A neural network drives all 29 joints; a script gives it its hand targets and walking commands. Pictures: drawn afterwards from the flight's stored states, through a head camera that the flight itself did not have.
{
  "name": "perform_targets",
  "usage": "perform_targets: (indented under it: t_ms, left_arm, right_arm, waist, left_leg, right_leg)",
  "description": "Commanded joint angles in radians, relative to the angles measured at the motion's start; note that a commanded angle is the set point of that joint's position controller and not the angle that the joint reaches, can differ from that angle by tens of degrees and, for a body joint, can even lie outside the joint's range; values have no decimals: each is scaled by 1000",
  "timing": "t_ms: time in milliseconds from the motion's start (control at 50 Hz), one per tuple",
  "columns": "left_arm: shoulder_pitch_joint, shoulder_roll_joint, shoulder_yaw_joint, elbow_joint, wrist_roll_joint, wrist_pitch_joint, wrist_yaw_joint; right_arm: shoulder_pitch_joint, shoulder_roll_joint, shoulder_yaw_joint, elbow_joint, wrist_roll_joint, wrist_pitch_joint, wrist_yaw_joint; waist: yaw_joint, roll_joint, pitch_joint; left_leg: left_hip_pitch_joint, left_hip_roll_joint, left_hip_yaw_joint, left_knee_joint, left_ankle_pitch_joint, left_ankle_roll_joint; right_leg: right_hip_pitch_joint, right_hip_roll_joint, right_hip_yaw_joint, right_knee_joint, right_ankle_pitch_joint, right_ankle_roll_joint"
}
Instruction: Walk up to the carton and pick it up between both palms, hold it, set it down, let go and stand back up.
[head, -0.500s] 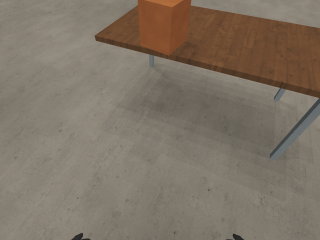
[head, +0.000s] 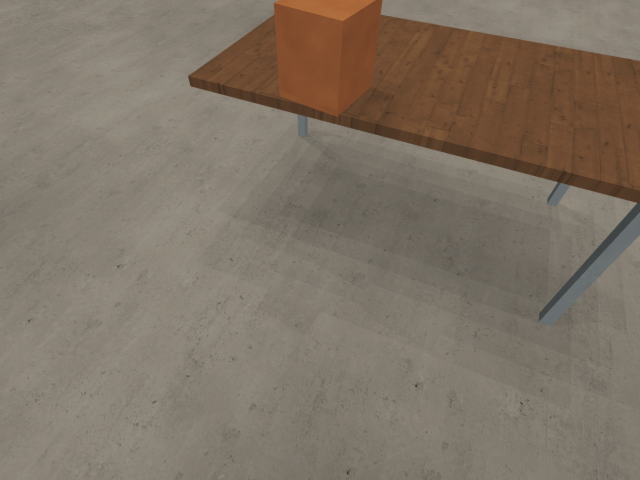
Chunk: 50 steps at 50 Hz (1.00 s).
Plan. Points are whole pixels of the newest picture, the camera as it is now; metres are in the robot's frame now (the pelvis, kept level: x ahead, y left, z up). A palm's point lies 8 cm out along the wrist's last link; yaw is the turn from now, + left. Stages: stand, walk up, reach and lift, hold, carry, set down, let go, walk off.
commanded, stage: stand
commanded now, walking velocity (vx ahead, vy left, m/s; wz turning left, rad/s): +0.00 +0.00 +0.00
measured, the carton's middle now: (328, 49) +1.16 -0.04 +0.00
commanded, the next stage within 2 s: walk up in 1.28 s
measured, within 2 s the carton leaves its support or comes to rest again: neither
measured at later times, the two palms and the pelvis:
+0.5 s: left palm out of the picture -0.02 +0.20 -0.14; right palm out of the picture -0.02 -0.21 -0.15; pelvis +0.00 +0.00 +0.00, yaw +0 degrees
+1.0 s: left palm out of the picture -0.03 +0.19 -0.14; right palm out of the picture -0.04 -0.20 -0.15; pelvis +0.00 -0.01 +0.00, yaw +0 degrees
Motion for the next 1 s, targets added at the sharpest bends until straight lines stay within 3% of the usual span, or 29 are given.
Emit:
perform_targets:
  t_ms: [0,420,980]
  left_arm:
    - [60,84,11,9,-1,-9,5]
    - [90,43,-9,132,-4,-9,12]
    - [111,31,-20,152,-3,-10,12]
  right_arm:
    - [58,-69,-12,8,1,-8,-4]
    - [86,-30,7,135,1,-4,-10]
    - [113,-12,21,169,0,-3,-10]
  waist:
    - [-1,-14,30]
    - [0,-13,68]
    - [-1,-9,73]
  left_leg:
    - [-6,46,-55,-89,299,48]
    - [8,55,-48,-121,294,38]
    - [1,60,-47,-131,270,31]
  right_leg:
    - [-5,-78,87,-116,336,-27]
    - [14,-82,84,-145,339,-22]
    - [8,-84,90,-160,325,-27]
